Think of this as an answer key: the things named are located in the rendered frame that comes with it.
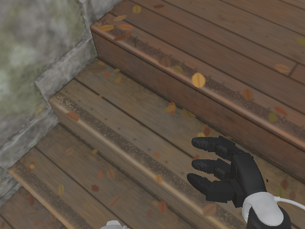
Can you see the robot right forearm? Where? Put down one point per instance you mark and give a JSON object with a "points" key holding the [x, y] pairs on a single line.
{"points": [[260, 211]]}

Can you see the left robot shin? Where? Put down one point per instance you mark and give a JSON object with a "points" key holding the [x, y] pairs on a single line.
{"points": [[113, 222]]}

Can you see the robot right hand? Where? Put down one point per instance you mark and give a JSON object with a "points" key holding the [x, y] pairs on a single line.
{"points": [[237, 181]]}

